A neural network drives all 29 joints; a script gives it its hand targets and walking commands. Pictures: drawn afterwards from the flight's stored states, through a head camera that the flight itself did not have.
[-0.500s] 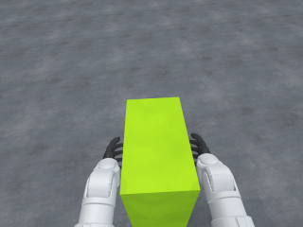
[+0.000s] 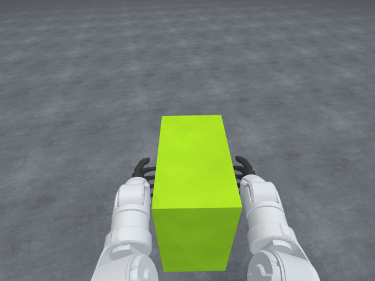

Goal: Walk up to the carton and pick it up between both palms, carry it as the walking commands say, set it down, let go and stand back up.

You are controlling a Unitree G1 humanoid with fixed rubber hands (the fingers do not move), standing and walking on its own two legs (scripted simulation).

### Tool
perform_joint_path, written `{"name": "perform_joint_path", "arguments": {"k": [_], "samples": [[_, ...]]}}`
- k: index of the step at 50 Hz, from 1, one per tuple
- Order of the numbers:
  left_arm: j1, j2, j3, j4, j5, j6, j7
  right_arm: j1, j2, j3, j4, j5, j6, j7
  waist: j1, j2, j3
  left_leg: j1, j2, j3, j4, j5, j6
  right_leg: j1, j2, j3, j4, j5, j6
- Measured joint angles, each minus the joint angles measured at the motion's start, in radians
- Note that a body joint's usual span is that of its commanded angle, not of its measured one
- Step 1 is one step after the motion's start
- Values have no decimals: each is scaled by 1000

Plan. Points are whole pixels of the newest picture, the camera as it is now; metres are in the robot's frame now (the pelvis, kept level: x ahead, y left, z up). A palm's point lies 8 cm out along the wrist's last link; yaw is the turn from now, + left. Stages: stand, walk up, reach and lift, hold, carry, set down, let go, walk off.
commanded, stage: set down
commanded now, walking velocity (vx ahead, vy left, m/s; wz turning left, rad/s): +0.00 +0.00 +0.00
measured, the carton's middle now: (193, 191) +0.35 +0.01 -0.01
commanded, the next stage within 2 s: none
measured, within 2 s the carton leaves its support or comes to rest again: neither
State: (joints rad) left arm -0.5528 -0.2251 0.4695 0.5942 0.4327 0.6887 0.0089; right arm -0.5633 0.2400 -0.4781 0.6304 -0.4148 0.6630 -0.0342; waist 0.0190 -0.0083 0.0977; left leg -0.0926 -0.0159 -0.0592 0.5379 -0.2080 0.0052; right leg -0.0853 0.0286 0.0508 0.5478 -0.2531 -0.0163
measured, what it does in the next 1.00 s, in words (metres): lowers itself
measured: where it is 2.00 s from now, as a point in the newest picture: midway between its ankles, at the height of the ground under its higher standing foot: outside the picture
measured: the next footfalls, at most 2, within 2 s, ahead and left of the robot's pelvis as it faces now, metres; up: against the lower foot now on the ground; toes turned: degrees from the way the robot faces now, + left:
none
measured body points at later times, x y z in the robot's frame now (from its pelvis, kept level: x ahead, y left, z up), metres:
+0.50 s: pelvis -0.02 +0.00 -0.03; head +0.05 +0.00 +0.42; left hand +0.36 +0.13 -0.03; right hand +0.36 -0.12 -0.03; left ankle +0.08 +0.12 -0.73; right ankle +0.08 -0.12 -0.73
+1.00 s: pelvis +0.03 -0.01 -0.06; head +0.22 +0.00 +0.34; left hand +0.40 +0.13 -0.15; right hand +0.40 -0.13 -0.15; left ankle +0.08 +0.12 -0.73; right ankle +0.08 -0.12 -0.73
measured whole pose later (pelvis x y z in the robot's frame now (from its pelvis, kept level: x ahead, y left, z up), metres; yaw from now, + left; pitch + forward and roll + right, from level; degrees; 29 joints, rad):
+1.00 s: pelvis +0.03 -0.01 -0.06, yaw +1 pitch +30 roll +0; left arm -0.48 -0.21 0.36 0.52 0.31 0.14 0.05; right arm -0.48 0.22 -0.35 0.55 -0.27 0.13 -0.07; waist -0.01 0.00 -0.11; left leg -1.14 -0.05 -0.09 0.95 -0.33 -0.03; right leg -1.12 0.06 0.05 0.95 -0.34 0.00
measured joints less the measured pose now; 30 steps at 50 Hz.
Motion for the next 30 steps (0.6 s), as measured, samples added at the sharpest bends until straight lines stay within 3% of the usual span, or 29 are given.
{"name": "perform_joint_path", "arguments": {"k": [10,19,30], "samples": [[-131,11,95,104,43,-105,9,-133,-24,-99,105,-39,-102,2,-15,10,78,-134,-12,-7,109,-28,4,-124,8,13,87,3,7],[-180,3,142,122,65,-208,18,-202,-51,-120,152,-44,-196,13,-21,12,105,-288,-17,-8,171,-24,1,-279,19,27,147,25,11],[-122,-5,83,44,23,-343,5,-128,-30,-46,44,-27,-322,24,-22,12,52,-548,-23,-9,237,-29,-11,-549,25,31,234,5,25]]}}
